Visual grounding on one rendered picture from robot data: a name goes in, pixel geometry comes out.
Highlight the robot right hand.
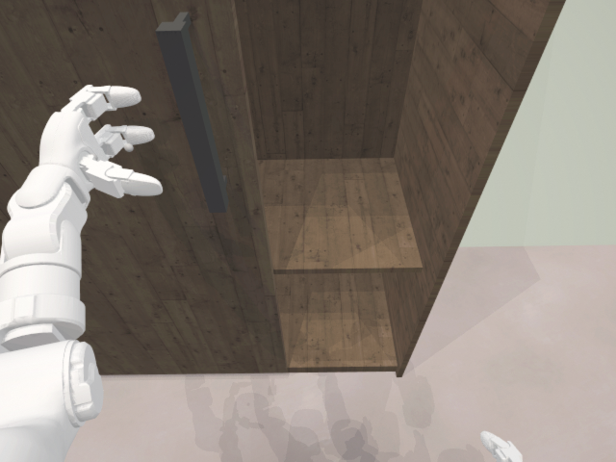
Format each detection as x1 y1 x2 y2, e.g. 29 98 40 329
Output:
480 431 523 462

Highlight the robot left hand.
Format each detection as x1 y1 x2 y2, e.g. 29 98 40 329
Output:
39 85 163 198

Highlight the handle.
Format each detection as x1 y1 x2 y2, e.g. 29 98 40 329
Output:
155 13 229 213

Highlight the robot left upper arm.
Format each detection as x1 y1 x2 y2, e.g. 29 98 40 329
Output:
0 340 104 462

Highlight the robot left forearm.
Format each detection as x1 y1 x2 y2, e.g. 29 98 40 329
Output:
0 165 90 354

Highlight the wardrobe door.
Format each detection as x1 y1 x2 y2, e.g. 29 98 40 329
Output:
0 0 287 375

